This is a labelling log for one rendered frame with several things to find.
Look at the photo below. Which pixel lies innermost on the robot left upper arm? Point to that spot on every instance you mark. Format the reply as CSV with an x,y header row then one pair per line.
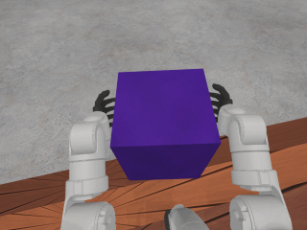
x,y
99,215

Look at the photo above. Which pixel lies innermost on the left robot hand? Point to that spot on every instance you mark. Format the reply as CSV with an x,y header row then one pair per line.
x,y
100,105

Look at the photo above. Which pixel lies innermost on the carton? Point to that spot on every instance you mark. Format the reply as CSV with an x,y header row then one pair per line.
x,y
163,126

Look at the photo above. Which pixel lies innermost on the robot right thigh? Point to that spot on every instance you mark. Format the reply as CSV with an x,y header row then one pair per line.
x,y
184,218

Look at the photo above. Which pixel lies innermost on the robot right forearm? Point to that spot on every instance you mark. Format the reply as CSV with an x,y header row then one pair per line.
x,y
249,147

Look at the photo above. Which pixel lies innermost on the right robot shin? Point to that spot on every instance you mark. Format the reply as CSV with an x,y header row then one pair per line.
x,y
177,206

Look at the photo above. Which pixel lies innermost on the right robot hand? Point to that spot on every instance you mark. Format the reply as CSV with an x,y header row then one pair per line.
x,y
223,98

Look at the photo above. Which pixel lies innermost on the robot right upper arm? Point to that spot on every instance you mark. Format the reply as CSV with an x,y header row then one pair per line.
x,y
258,212

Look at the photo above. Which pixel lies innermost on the robot left forearm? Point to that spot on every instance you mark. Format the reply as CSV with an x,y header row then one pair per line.
x,y
87,153

